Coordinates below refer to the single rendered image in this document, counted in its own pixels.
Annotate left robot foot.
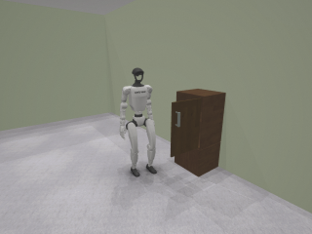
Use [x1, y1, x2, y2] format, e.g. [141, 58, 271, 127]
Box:
[146, 164, 157, 175]

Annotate robot right forearm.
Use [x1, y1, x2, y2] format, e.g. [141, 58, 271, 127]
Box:
[120, 103, 126, 126]

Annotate robot left forearm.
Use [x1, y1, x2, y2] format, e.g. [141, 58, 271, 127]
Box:
[146, 102, 153, 120]

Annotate robot left upper arm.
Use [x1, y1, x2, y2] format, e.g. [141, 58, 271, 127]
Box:
[145, 85, 153, 105]

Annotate right robot hand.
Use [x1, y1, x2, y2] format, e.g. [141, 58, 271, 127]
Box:
[119, 125, 127, 139]

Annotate handle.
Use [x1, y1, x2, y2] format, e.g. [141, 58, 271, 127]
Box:
[175, 111, 181, 127]

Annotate left robot shin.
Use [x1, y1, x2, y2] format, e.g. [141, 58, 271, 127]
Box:
[147, 148, 156, 167]

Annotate robot right upper arm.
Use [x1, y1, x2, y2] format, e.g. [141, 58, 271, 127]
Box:
[121, 86, 131, 109]

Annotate cupboard door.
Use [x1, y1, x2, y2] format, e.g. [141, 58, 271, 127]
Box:
[171, 98, 202, 157]

